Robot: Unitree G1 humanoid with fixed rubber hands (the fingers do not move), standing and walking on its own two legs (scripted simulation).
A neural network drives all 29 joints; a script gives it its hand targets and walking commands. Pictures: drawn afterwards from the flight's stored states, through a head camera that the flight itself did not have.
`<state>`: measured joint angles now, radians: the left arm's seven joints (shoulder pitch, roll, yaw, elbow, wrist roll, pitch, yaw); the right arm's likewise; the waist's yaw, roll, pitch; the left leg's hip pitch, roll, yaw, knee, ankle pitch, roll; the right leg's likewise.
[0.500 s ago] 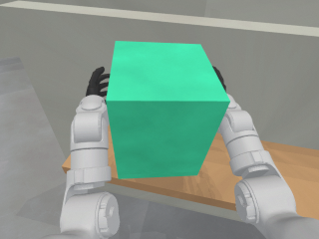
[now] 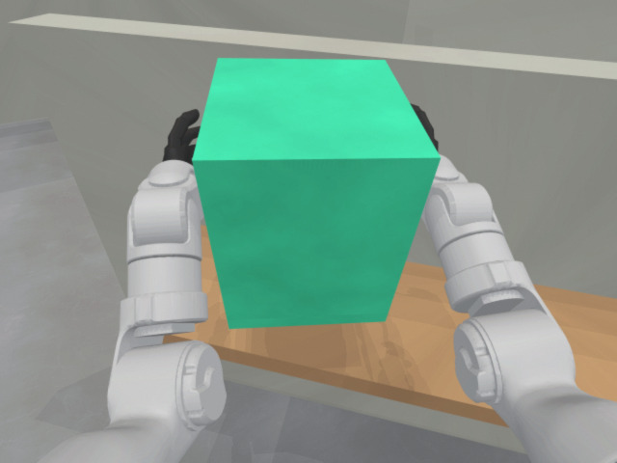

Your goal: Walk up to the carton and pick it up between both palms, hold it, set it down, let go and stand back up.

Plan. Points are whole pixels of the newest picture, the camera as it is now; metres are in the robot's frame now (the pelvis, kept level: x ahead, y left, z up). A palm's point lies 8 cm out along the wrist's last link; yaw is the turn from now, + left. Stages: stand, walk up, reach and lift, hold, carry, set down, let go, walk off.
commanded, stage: reach and lift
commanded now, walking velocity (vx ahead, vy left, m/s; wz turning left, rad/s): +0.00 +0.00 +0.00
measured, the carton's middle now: (305, 196) +0.36 -0.02 +0.22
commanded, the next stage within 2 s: hold in 0.14 s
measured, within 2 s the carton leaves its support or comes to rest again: neither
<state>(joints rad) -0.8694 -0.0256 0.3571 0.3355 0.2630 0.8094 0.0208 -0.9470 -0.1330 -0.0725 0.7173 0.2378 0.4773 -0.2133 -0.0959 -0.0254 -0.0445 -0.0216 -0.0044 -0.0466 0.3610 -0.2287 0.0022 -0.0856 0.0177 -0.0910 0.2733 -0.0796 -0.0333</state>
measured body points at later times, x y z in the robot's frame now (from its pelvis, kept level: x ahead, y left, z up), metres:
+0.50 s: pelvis +0.01 +0.01 +0.00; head -0.06 +0.02 +0.44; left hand +0.39 +0.14 +0.27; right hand +0.39 -0.16 +0.27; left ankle -0.01 +0.12 -0.75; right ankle +0.05 -0.10 -0.75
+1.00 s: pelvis +0.00 +0.00 +0.00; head -0.08 +0.00 +0.44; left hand +0.39 +0.14 +0.29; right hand +0.39 -0.16 +0.29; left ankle -0.01 +0.12 -0.75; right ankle +0.05 -0.10 -0.75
